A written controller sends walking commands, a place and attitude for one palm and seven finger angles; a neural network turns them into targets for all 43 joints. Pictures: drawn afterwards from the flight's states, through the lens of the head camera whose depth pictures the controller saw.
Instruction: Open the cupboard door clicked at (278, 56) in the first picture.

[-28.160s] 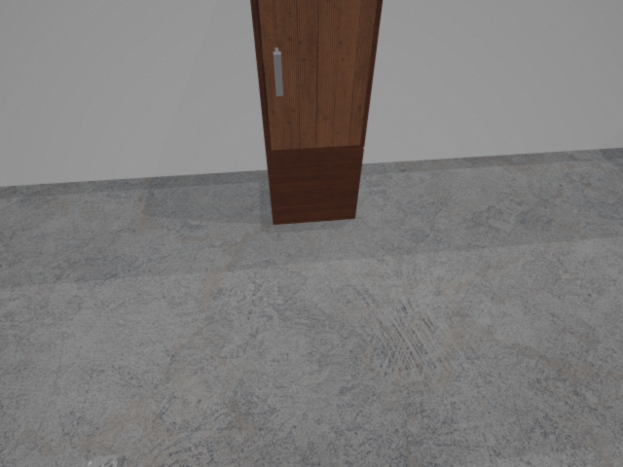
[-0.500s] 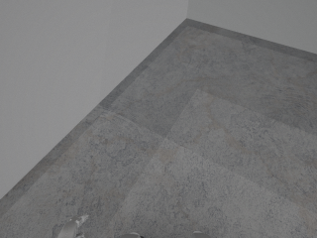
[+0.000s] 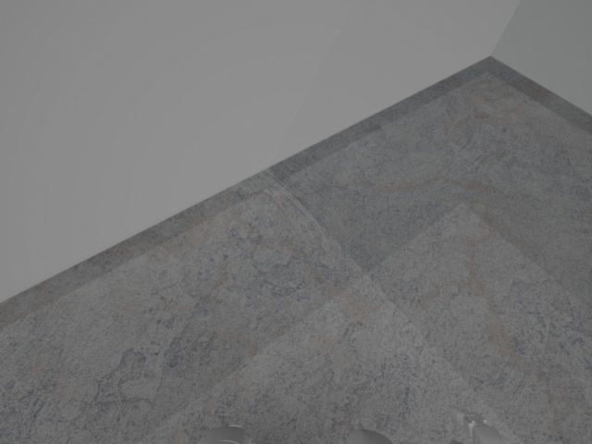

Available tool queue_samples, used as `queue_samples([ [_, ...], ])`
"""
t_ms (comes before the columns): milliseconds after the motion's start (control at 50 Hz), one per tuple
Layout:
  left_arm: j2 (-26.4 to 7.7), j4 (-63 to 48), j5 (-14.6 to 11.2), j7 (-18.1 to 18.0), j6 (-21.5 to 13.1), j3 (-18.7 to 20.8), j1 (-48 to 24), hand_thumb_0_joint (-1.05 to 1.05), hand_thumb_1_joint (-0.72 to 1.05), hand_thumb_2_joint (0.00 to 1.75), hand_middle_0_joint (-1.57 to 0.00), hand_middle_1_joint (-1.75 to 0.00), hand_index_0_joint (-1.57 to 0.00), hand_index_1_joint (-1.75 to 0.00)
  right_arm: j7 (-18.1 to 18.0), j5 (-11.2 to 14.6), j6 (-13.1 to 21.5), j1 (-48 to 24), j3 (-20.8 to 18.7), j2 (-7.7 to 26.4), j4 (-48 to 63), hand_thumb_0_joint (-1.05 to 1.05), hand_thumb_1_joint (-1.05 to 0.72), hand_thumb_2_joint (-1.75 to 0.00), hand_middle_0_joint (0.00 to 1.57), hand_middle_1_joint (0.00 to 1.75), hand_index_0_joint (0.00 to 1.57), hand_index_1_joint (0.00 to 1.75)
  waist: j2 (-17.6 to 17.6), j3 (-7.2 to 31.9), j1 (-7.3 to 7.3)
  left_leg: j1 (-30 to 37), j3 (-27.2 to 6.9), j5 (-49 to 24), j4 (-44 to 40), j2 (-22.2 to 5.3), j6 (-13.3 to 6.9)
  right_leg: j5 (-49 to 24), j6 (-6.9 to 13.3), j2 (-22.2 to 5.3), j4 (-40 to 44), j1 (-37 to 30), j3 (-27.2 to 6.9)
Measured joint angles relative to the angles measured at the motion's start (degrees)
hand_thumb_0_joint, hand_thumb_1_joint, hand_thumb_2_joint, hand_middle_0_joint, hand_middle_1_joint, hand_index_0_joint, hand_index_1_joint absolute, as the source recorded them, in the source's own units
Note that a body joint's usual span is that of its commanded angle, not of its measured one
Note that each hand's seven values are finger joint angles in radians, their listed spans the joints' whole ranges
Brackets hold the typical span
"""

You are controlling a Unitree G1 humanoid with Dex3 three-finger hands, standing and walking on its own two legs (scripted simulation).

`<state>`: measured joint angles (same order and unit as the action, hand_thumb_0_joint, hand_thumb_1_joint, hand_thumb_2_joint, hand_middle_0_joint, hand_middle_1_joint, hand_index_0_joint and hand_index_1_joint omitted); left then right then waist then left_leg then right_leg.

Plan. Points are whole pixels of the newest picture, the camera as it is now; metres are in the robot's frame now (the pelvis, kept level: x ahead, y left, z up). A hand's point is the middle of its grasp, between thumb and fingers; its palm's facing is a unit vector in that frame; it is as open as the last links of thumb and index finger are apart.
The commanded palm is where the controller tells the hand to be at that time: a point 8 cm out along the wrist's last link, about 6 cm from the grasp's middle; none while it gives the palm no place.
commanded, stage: turn to face it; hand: left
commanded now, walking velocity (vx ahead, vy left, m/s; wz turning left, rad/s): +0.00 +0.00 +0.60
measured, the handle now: out of the picture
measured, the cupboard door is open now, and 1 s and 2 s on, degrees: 55 55 55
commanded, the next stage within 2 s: none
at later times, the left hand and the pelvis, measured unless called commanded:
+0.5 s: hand out of the picture +0.07 +0.13 -0.13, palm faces +0.29 -0.92 -0.25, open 7.4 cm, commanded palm none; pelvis +0.04 -0.07 +0.02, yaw +19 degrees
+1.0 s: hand out of the picture +0.04 +0.17 -0.14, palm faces +0.56 -0.77 -0.29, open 7.4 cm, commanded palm none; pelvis +0.07 -0.08 +0.01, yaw +35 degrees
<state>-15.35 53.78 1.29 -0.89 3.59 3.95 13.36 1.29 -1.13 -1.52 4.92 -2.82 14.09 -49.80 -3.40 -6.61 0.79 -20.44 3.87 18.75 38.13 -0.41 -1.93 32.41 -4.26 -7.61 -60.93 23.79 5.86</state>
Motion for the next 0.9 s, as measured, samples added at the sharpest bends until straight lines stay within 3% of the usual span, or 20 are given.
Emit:
queue_samples([
  [40, -0.5, 0.0, 0.0, 0.1, 0.4, 0.4, -1.3, 0.01, 0.91, 0.9, -0.2, -0.3, -0.2, -0.3, -0.5, -0.1, -0.1, 0.6, 0.3, -0.5, -0.1, 0.0, -0.91, -0.9, 0.19, 0.3, 0.2, 0.3, 0.5, 0.1, 0.07, 0.8, -1.4, -0.7, -2.2, 0.1, 0.7, -2.8, -0.4, 1.0, -3.5, 3.3, -2.4],
  [100, -0.7, -1.3, 0.1, 0.6, 0.0, 0.6, -2.9, 0.01, 0.91, 0.9, -0.2, -0.3, -0.2, -0.3, -0.6, -0.2, -0.2, 1.4, 0.6, -0.9, -0.8, 0.0, -0.91, -0.9, 0.2, 0.3, 0.2, 0.3, 1.5, 0.4, 0.29, 2.1, -3.3, -2.8, -5.8, 0.2, 1.1, -6.8, -0.7, 1.7, -1.7, 5.4, -4.4],
  [180, -0.1, -3.1, 0.0, 0.8, -0.5, 0.3, -4.6, 0.01, 0.91, 0.9, -0.2, -0.3, -0.2, -0.3, -0.4, -0.4, -0.6, 2.7, 0.4, -1.3, -1.5, 0.0, -0.9, -0.9, 0.2, 0.3, 0.2, 0.3, 3.1, 0.9, -0.28, 2.7, -6.2, -3.9, -7.7, 0.2, 2.0, -8.1, -0.7, 2.9, 7.2, 3.7, -5.1],
  [260, 0.9, -4.8, -0.3, 0.9, -1.6, -0.2, -5.7, 0.01, 0.91, 0.9, -0.2, -0.3, -0.2, -0.3, -0.3, -0.3, -1.4, 3.7, -0.2, -1.2, -2.0, 0.0, -0.9, -0.9, 0.2, 0.3, 0.21, 0.3, 4.5, 1.4, -1.15, 1.5, -9.4, -2.9, -5.6, 0.4, 3.8, -12.0, -0.1, 5.1, 20.9, -2.4, -4.2],
  [280, 0.9, -5.4, -0.2, 0.9, -2.2, -0.4, -5.4, 0.0, 0.91, 0.9, -0.2, -0.3, -0.2, -0.3, -0.3, -0.1, -1.6, 4.2, -0.5, -1.2, -1.9, 0.0, -0.9, -0.9, 0.2, 0.3, 0.21, 0.3, 4.4, 1.9, -1.16, 0.6, -10.0, -2.0, -4.0, 0.9, 4.3, -14.4, 0.8, 5.1, 25.8, -4.6, -3.9],
  [340, 3.1, -5.4, 0.3, 0.4, -3.3, -1.3, -5.3, 0.0, 0.91, 0.9, -0.2, -0.3, -0.2, -0.3, -0.4, 0.1, -2.5, 3.7, -1.6, 0.3, -2.7, 0.01, -0.9, -0.9, 0.2, 0.3, 0.2, 0.3, 5.9, 1.1, -1.48, -5.0, -9.2, 9.0, 12.7, 2.0, 4.3, -13.1, 4.5, 4.4, 24.7, -5.3, -1.6],
  [380, 4.4, -5.2, 0.3, 0.1, -3.1, -1.8, -4.6, 0.0, 0.91, 0.9, -0.2, -0.3, -0.2, -0.3, -0.2, 0.1, -3.0, 3.4, -2.1, 0.9, -3.1, 0.01, -0.91, -0.9, 0.2, 0.3, 0.2, 0.3, 5.9, 0.8, -1.83, -8.1, -7.0, 9.1, 24.0, 1.9, 4.7, -12.9, 5.0, 3.5, 26.0, -7.1, -0.2],
  [420, 5.3, -4.7, 0.3, -0.1, -2.9, -2.1, -3.8, 0.0, 0.91, 0.9, -0.2, -0.3, -0.2, -0.3, 0.2, 0.1, -3.2, 3.2, -2.1, 1.1, -3.4, 0.01, -0.91, -0.9, 0.2, 0.3, 0.2, 0.3, 5.4, 0.7, -2.33, -9.2, -4.9, 7.2, 28.4, 1.0, 5.3, -13.4, 5.0, 2.6, 28.1, -8.9, 1.3],
  [480, 5.9, -4.1, 0.4, -0.1, -2.9, -2.3, -2.8, 0.0, 0.91, 0.9, -0.2, -0.3, -0.2, -0.3, 0.6, 0.2, -3.4, 3.0, -1.9, 0.8, -3.6, 0.01, -0.91, -0.9, 0.19, 0.3, 0.2, 0.3, 4.1, 0.6, -2.56, -8.1, -2.7, 6.2, 25.1, -0.3, 6.0, -14.0, 5.0, 1.4, 30.5, -10.9, 3.7],
  [560, 5.5, -3.7, 0.5, -0.1, -3.2, -1.8, -2.1, 0.0, 0.92, 0.9, -0.2, -0.3, -0.21, -0.3, 0.8, 0.3, -3.4, 2.1, -1.4, 0.2, -3.9, 0.01, -0.91, -0.9, 0.19, 0.3, 0.2, 0.3, 2.7, 0.0, -1.67, -4.6, -0.8, 6.6, 14.6, -1.2, 5.9, -13.2, 4.8, 0.2, 30.8, -12.2, 7.2],
  [640, 3.7, -3.0, 0.5, 0.1, -3.1, -1.0, -1.1, 0.0, 0.91, 0.9, -0.21, -0.3, -0.21, -0.3, 0.8, 0.4, -2.7, 0.8, -0.8, -0.4, -3.1, 0.01, -0.91, -0.9, 0.19, 0.3, 0.2, 0.3, 1.2, -0.4, -0.58, 0.1, 1.5, 4.5, 2.8, -0.8, 4.6, -10.5, 3.9, -1.4, 27.1, -11.8, 10.2],
  [680, 2.7, -2.6, 0.1, 0.4, -2.7, -0.5, 0.1, 0.0, 0.91, 0.9, -0.21, -0.3, -0.21, -0.3, 1.0, 0.1, -1.7, 0.7, -0.6, -0.1, -2.0, 0.01, -0.91, -0.9, 0.19, 0.3, 0.2, 0.3, 1.2, 0.4, -0.52, 2.8, 1.5, -3.5, -4.1, -0.7, 2.4, -8.0, 2.9, -2.4, 21.1, -9.4, 10.8],
  [740, 0.7, -1.3, 0.0, 0.1, -0.4, 0.2, -0.9, 0.0, 0.91, 0.9, -0.2, -0.3, -0.21, -0.3, 0.4, -0.1, -0.4, 0.4, -0.3, -0.9, -1.1, 0.0, -0.91, -0.9, 0.19, 0.3, 0.2, 0.3, 0.0, 0.1, -0.32, 1.4, 0.3, -0.2, -0.8, 0.2, 0.5, -0.1, 0.8, -1.0, 5.0, -2.0, 2.7],
  [780, 0.0, -0.7, 0.0, 0.1, 0.3, 0.6, -1.9, 0.01, 0.91, 0.9, -0.2, -0.3, -0.2, -0.3, -0.3, -0.2, -0.2, 1.1, 0.0, -1.2, -0.9, 0.0, -0.91, -0.9, 0.19, 0.3, 0.2, 0.3, 0.3, 0.4, -0.33, 1.9, -1.0, 0.3, -2.2, 0.3, 0.8, -1.7, 0.1, 0.4, -1.0, 1.7, -0.7],
  [840, -0.3, -1.3, 0.0, 0.5, 0.2, 0.8, -3.3, 0.01, 0.91, 0.9, -0.2, -0.3, -0.2, -0.3, -0.8, -0.3, -0.3, 2.0, 0.3, -1.4, -1.5, 0.0, -0.91, -0.9, 0.2, 0.3, 0.2, 0.3, 1.1, 0.6, -0.13, 3.3, -2.9, -1.9, -5.9, 0.4, 1.5, -5.7, -0.5, 1.4, -2.0, 4.5, -3.6],
  [900, -0.1, -2.5, -0.1, 0.7, -0.2, 0.6, -4.4, 0.01, 0.91, 0.9, -0.2, -0.3, -0.2, -0.3, -0.7, -0.3, -0.4, 2.9, 0.4, -1.3, -2.1, 0.0, -0.91, -0.9, 0.2, 0.3, 0.2, 0.3, 2.1, 0.7, -0.19, 4.2, -4.7, -3.2, -8.2, 0.2, 2.0, -7.5, -0.7, 2.1, 2.8, 4.3, -4.8],
])
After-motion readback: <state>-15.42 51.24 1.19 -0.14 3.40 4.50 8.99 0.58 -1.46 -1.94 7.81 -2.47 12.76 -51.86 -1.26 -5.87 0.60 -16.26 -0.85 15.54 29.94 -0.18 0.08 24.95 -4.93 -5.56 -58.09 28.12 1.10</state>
